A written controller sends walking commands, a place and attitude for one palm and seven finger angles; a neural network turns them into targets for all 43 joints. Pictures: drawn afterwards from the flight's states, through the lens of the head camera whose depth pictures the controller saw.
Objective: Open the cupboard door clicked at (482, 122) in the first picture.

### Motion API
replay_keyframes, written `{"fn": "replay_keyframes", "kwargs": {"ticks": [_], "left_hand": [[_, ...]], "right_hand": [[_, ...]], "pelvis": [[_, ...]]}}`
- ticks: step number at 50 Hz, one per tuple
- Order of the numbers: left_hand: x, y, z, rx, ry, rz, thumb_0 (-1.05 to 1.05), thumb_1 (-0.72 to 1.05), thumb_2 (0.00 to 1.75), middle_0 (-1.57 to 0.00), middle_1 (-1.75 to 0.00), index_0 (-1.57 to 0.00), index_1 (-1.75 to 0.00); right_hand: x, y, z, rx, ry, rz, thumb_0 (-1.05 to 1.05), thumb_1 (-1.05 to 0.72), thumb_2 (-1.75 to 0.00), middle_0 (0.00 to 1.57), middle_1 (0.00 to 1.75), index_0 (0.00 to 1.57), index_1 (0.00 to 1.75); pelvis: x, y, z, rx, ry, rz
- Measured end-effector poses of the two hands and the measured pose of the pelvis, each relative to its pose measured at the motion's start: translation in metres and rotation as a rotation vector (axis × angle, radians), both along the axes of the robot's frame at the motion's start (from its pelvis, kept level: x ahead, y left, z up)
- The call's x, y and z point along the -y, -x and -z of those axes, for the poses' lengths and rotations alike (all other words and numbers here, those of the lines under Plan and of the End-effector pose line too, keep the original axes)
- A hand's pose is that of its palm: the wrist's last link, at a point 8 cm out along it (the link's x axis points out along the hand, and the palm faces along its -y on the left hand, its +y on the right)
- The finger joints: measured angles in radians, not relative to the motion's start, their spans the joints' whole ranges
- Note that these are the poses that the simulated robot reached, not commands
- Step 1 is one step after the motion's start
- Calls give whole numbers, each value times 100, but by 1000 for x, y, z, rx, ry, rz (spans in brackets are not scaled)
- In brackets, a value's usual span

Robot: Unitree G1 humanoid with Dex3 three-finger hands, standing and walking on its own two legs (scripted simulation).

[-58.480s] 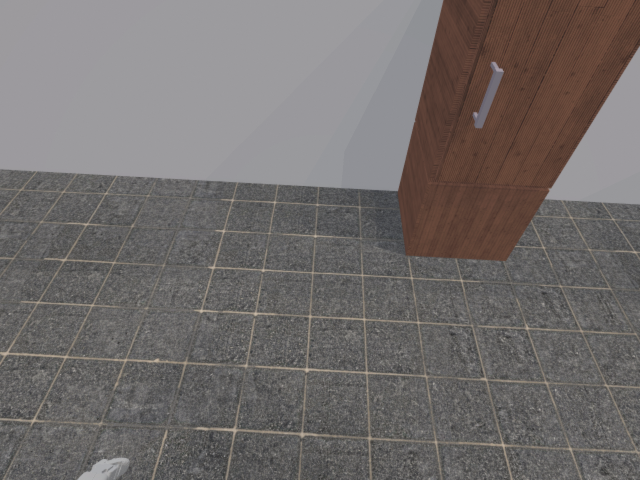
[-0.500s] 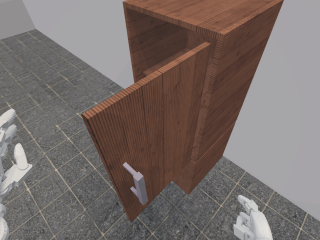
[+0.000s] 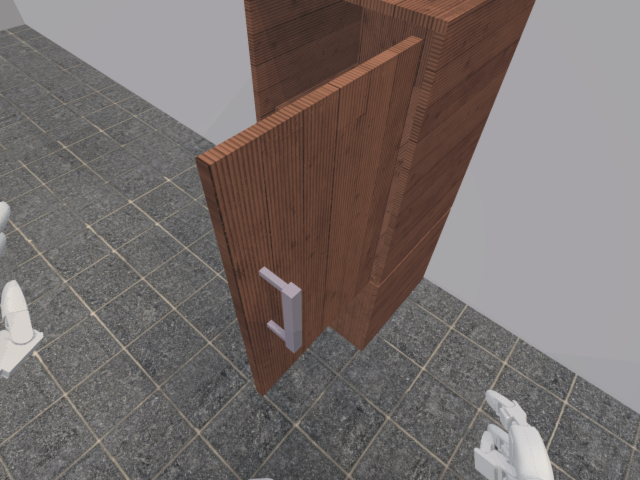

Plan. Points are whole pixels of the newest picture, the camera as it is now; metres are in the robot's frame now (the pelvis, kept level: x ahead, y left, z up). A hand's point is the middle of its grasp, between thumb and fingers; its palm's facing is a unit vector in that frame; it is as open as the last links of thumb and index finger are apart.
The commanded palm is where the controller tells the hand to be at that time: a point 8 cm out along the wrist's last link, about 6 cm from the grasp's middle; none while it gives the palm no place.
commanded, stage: step back with the hand held close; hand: left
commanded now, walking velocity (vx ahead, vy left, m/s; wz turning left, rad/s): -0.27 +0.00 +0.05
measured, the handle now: (282, 312) +0.34 +0.08 -0.02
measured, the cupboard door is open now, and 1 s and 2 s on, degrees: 91 91 91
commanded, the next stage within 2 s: stop stepping back and stand still in 0.48 s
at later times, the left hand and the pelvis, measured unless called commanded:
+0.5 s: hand out of the picture +0.09 +0.27 +0.18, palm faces +0.48 -0.77 -0.43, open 7.4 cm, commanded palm +0.03 +0.29 +0.19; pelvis -0.11 -0.01 +0.00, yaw +0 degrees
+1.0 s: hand out of the picture +0.01 +0.22 +0.17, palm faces +0.39 -0.83 -0.41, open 7.4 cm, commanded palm -0.07 +0.26 +0.19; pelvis -0.22 -0.03 +0.00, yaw -4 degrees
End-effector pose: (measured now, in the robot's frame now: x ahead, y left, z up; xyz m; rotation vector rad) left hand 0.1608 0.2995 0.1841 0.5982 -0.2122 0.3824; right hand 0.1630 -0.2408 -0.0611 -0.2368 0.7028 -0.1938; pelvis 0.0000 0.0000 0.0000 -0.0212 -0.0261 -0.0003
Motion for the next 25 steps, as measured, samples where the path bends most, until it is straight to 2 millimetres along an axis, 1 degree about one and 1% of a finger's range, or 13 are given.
{"fn": "replay_keyframes", "kwargs": {"ticks": [6,10,13,16,19,21,23,25], "left_hand": [[-1,43,3,44,-6,-69,2,89,90,-21,-30,-21,-30],[4,68,2,68,22,-75,2,89,90,-21,-30,-21,-30],[5,78,5,89,49,-50,2,89,90,-21,-30,-21,-30],[-1,82,7,115,51,-16,2,89,90,-21,-30,-21,-30],[-9,88,1,127,13,-13,2,88,90,-21,-30,-21,-30],[-14,95,-6,133,0,-18,2,88,90,-21,-30,-22,-30],[-14,105,-10,139,3,-19,2,89,90,-21,-30,-21,-30],[-8,115,-12,140,23,-9,2,89,90,-21,-30,-21,-30]], "right_hand": [[-11,20,16,-13,-25,-72,1,-90,-90,20,30,21,30],[-12,36,19,-37,-23,-101,1,-90,-90,20,30,21,30],[-11,50,17,-55,-1,-97,1,-90,-90,20,30,21,30],[-11,65,14,-47,31,-84,1,-90,-90,20,30,21,30],[-14,82,10,-35,30,-68,1,-90,-90,20,30,21,30],[-17,95,6,-36,12,-61,1,-90,-90,20,30,21,30],[-18,107,2,-34,-1,-57,1,-90,-90,20,30,21,30],[-17,118,-2,-32,-10,-56,1,-90,-90,20,30,21,30]], "pelvis": [[7,28,8,14,7,-49],[9,44,7,6,-1,-49],[5,55,7,4,-7,-39],[0,70,11,5,9,-50],[0,87,7,8,36,-54],[2,96,2,-5,53,-46],[4,104,-2,-24,63,-27],[7,113,-4,-47,65,-7]]}}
